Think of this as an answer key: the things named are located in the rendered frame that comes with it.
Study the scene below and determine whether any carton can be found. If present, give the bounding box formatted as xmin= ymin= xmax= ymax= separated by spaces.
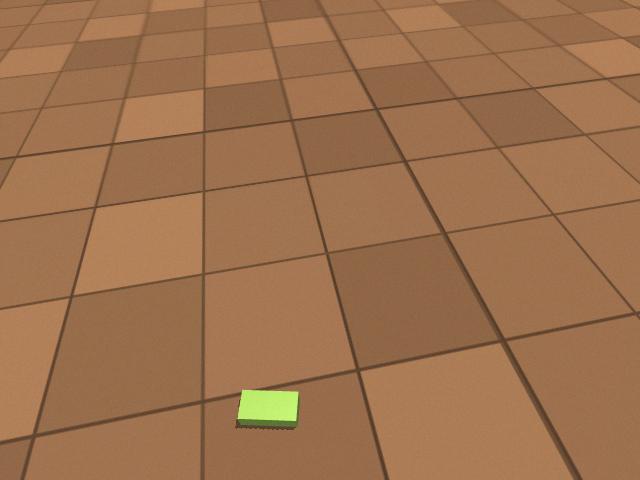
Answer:
xmin=237 ymin=390 xmax=300 ymax=427

